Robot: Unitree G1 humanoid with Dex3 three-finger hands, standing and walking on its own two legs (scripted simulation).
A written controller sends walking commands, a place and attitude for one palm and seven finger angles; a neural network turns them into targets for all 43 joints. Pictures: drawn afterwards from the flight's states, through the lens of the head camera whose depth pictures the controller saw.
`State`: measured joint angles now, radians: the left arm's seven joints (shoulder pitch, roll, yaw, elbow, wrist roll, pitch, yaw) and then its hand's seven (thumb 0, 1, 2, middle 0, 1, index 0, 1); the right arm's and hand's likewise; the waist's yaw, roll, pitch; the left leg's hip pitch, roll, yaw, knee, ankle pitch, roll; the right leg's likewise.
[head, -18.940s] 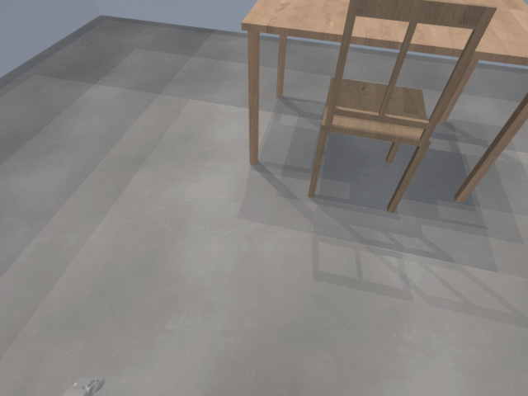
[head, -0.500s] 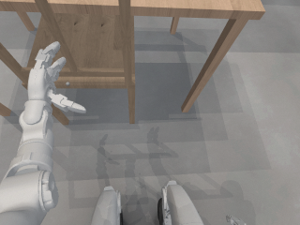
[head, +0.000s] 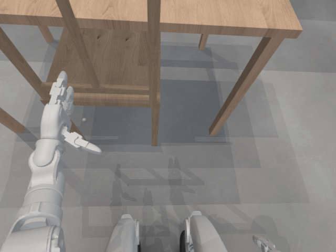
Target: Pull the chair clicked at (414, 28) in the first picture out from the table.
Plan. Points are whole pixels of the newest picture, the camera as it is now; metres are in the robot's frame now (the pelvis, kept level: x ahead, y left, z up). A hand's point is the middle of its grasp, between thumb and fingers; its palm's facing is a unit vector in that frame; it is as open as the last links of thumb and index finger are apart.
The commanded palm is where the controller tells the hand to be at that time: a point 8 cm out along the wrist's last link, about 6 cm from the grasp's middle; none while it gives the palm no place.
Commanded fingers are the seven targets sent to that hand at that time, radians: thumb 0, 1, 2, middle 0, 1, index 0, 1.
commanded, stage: draw the fingers out of the gap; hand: left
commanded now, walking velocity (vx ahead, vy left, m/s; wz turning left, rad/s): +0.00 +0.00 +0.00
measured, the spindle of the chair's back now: (80, 46) +0.62 +0.22 +0.04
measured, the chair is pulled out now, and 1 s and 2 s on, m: -0.10 -0.10 -0.10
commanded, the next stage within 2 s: aim the fingers beside a spindle in 0.44 s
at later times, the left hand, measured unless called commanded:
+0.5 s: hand (80, 150) +0.34 +0.19 +0.01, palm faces -0.01 -1.00 -0.06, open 17.5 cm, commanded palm +0.30 +0.24 +0.02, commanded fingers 0.00 -0.55 0.20 0.00 0.00 0.00 0.00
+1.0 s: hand (79, 146) +0.35 +0.19 +0.01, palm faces -0.02 -1.00 -0.04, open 17.2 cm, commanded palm +0.32 +0.24 +0.02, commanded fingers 0.00 -0.50 0.29 -0.06 -0.07 -0.06 -0.07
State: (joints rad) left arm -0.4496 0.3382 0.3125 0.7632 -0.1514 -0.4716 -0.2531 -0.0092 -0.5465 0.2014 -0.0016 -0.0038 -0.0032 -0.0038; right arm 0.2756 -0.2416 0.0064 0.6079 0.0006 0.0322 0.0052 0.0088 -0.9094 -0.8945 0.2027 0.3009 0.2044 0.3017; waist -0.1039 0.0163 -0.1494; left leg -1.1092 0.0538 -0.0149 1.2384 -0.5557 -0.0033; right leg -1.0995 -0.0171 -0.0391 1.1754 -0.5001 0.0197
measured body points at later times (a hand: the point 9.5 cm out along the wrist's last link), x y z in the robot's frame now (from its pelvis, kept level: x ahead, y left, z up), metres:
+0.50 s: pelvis +0.00 -0.01 +0.00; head +0.12 +0.01 +0.43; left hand +0.33 +0.24 +0.02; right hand +0.15 -0.25 -0.11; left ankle +0.01 +0.12 -0.63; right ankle +0.03 -0.14 -0.63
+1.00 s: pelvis -0.01 -0.01 -0.01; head +0.11 +0.00 +0.42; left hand +0.34 +0.24 +0.02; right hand +0.15 -0.26 -0.11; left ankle +0.01 +0.12 -0.63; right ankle +0.03 -0.14 -0.63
